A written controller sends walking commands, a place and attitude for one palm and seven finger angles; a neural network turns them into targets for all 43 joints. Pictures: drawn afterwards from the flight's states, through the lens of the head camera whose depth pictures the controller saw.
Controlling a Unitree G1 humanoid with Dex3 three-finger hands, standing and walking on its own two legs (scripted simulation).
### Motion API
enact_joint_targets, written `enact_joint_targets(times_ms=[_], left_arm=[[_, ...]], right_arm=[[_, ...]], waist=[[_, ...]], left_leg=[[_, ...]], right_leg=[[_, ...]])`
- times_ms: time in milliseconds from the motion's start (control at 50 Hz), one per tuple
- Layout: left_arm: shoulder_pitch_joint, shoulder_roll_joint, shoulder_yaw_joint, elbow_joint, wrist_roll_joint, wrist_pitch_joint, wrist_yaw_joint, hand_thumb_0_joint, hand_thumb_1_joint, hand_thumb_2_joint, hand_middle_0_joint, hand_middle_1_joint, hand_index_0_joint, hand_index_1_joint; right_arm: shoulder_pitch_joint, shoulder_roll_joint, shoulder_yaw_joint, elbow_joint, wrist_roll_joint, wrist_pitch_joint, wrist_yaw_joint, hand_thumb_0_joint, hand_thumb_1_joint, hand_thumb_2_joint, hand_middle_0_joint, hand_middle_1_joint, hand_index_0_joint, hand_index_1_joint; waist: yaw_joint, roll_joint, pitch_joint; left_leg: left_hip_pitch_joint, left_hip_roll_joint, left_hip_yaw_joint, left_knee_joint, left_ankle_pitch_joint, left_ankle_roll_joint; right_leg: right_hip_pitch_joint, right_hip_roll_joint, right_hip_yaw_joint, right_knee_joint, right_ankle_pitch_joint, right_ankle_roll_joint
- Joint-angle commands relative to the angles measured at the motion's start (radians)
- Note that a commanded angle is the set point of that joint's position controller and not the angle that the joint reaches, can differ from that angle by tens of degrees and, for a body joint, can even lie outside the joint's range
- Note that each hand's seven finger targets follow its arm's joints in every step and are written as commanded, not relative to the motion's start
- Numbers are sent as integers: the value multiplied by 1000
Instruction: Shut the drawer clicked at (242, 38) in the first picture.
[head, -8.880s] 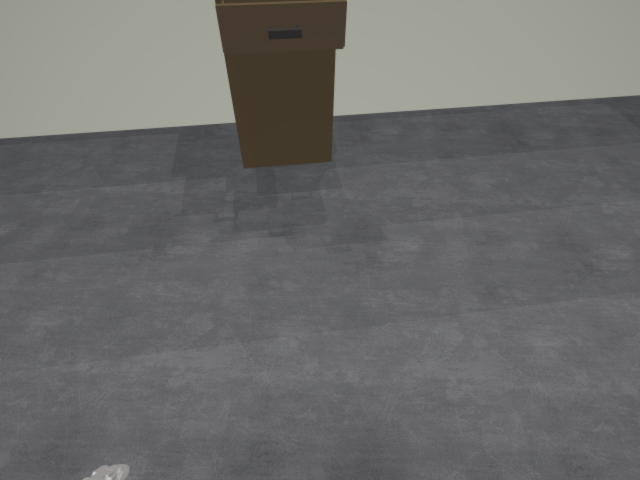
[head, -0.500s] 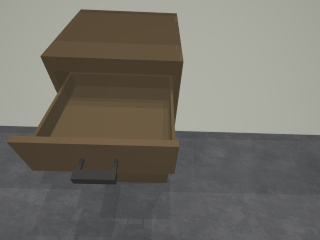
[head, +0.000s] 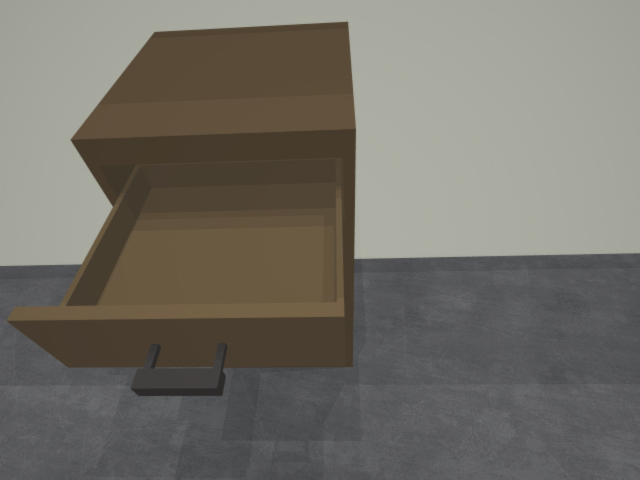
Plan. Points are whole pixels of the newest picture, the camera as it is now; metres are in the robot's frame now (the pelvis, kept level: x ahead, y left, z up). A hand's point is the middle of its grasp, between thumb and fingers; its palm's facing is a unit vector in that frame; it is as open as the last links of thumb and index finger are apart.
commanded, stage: come to a stop and stand still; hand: left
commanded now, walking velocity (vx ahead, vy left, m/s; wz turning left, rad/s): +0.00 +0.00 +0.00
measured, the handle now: (183, 366) +0.25 +0.20 +0.01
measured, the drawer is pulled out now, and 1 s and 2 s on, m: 0.30 0.30 0.29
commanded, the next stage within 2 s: look again from close up in 0.68 s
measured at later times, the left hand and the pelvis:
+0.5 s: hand out of the picture +0.04 +0.14 -0.16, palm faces +0.02 -0.97 -0.26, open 7.3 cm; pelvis +0.01 -0.05 +0.00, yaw +1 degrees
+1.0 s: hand out of the picture -0.01 +0.12 -0.17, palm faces +0.04 -0.98 -0.20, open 7.3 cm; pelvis +0.00 -0.05 +0.00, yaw +1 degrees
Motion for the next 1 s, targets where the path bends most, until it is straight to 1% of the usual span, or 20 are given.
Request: enact_joint_targets(times_ms=[0, 40, 160, 220, 300, 360, 420, 480, 520, 600, 620, 640, 700, 720, 760, 800, 900, 940, 960, 980], left_arm=[[22, 138, 22, -34, -5, -25, 15, 0, 900, 900, -200, -300, -200, -300], [19, 135, 25, -30, -5, -28, 16, 0, 900, 900, -200, -300, -200, -300], [7, 138, 27, -25, -6, -30, 17, 0, 900, 900, -200, -300, -200, -300], [-2, 139, 28, -27, -6, -30, 16, 0, 900, 900, -200, -300, -200, -300], [-3, 145, 30, -31, -7, -34, 16, 0, 900, 900, -200, -300, -200, -300], [-5, 145, 31, -32, -6, -35, 17, 0, 900, 900, -200, -300, -200, -300], [-5, 141, 31, -32, -7, -33, 15, 0, 900, 900, -200, -300, -200, -300], [2, 145, 33, -32, -6, -35, 16, 0, 900, 900, -200, -300, -200, -300], [0, 143, 32, -31, -6, -33, 14, 0, 900, 900, -200, -300, -200, -300], [10, 138, 32, -27, -6, -31, 12, 0, 900, 900, -200, -300, -200, -300], [11, 136, 33, -30, -5, -31, 13, 0, 900, 900, -200, -300, -200, -300], [17, 137, 32, -27, -5, -31, 13, 0, 900, 900, -200, -300, -200, -300], [24, 129, 33, -22, -5, -32, 13, 0, 900, 900, -200, -300, -200, -300], [28, 125, 32, -22, -5, -33, 13, 0, 900, 900, -200, -300, -200, -300], [37, 124, 31, -16, -5, -33, 14, 0, 900, 900, -200, -300, -200, -300], [42, 120, 30, -14, -5, -32, 13, 0, 900, 900, -200, -300, -200, -300], [55, 107, 29, -9, -5, -30, 13, 0, 900, 900, -200, -300, -200, -300], [58, 103, 30, -9, -4, -30, 14, 0, 900, 900, -200, -300, -200, -300], [64, 100, 32, -9, -4, -31, 14, 0, 900, 900, -200, -300, -200, -300], [63, 100, 31, -9, -4, -30, 15, 0, 900, 900, -200, -300, -200, -300]], right_arm=[[48, -73, -18, -25, -4, -19, -9, 0, -900, -900, 200, 300, 200, 300], [58, -68, -17, -14, -5, -19, -10, 0, -900, -900, 200, 300, 200, 300], [70, -57, -14, 6, -6, -16, -11, 0, -900, -900, 200, 300, 200, 300], [72, -54, -13, 12, -6, -13, -12, 0, -900, -900, 200, 300, 200, 300], [84, -46, -12, 19, -6, -12, -12, 0, -900, -900, 200, 300, 200, 300], [88, -46, -11, 24, -6, -10, -11, 0, -900, -900, 200, 300, 200, 300], [89, -42, -11, 28, -6, -10, -12, 0, -900, -900, 200, 300, 200, 300], [100, -39, -10, 33, -6, -9, -11, 0, -900, -900, 200, 300, 200, 300], [101, -40, -9, 36, -5, -9, -11, 0, -900, -900, 200, 300, 200, 300], [112, -27, -8, 44, -5, -7, -10, 0, -900, -900, 200, 300, 200, 300], [116, -33, -8, 44, -5, -9, -10, 0, -900, -900, 200, 300, 200, 300], [116, -29, -8, 47, -5, -9, -10, 0, -900, -900, 200, 300, 200, 300], [130, -19, -8, 52, -4, -10, -11, 0, -900, -900, 200, 300, 200, 300], [132, -26, -8, 52, -4, -12, -11, 0, -900, -900, 200, 300, 200, 300], [133, -20, -7, 56, -4, -12, -11, 0, -900, -900, 200, 300, 200, 300], [140, -10, -5, 62, -2, -14, -13, 0, -900, -900, 200, 300, 200, 300], [149, -2, -6, 66, -2, -14, -14, 0, -900, -900, 200, 300, 200, 300], [157, -4, -6, 68, -3, -16, -14, 0, -900, -900, 200, 300, 200, 300], [159, 0, -7, 68, -3, -17, -14, 0, -900, -900, 200, 300, 200, 300], [161, -1, -6, 69, -3, -18, -15, 0, -900, -900, 200, 300, 200, 300]], waist=[[-3, -56, 19], [-4, -54, 1], [-5, -51, -3], [-4, -75, 20], [-6, -94, -4], [-7, -86, 7], [-5, -60, 24], [-8, -74, 3], [-7, -75, 29], [-9, -75, 41], [-8, -59, 44], [-6, -60, 40], [-10, -84, 33], [-7, -64, 37], [-7, -66, 40], [-6, -49, 47], [-4, -63, 69], [-4, -47, 69], [-4, -53, 56], [-5, -47, 61]], left_leg=[[-36, 118, -100, -85, 207, 11], [-33, 116, -94, -80, 198, 7], [-24, 117, -82, -81, 191, -2], [-38, 116, -77, -86, 166, -6], [-25, 114, -72, -87, 156, -10], [-32, 112, -68, -82, 144, -15], [-33, 113, -66, -88, 136, -16], [-27, 112, -60, -86, 123, -18], [-36, 113, -62, -90, 107, -18], [-30, 111, -59, -101, 76, -16], [-37, 111, -62, -96, 87, -16], [-38, 111, -61, -92, 85, -15], [-30, 112, -61, -102, 80, -14], [-37, 112, -63, -95, 90, -15], [-34, 113, -62, -94, 94, -15], [-38, 116, -64, -104, 88, -15], [-47, 115, -65, -105, 74, -11], [-55, 115, -68, -98, 83, -11], [-48, 117, -66, -96, 88, -10], [-54, 117, -68, -97, 91, -11]], right_leg=[[19, -59, 62, -72, 236, -62], [33, -62, 68, -75, 249, -66], [45, -63, 74, -89, 277, -74], [43, -62, 76, -104, 264, -74], [67, -64, 82, -121, 275, -78], [60, -67, 89, -135, 266, -81], [50, -60, 89, -148, 230, -80], [61, -63, 95, -163, 213, -82], [45, -57, 93, -174, 174, -80], [24, -49, 99, -203, 87, -81], [23, -49, 99, -199, 86, -80], [26, -50, 101, -203, 79, -80], [32, -47, 94, -212, 71, -80], [29, -47, 95, -207, 78, -80], [25, -48, 94, -204, 83, -81], [26, -42, 88, -208, 72, -80], [7, -38, 85, -214, 30, -79], [5, -38, 89, -205, 32, -79], [10, -39, 86, -203, 42, -80], [9, -38, 85, -198, 49, -80]])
